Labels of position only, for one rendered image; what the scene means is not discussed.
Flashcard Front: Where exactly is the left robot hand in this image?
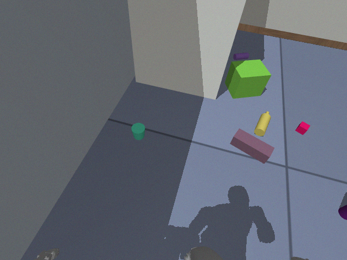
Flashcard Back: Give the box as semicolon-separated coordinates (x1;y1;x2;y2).
33;248;60;260

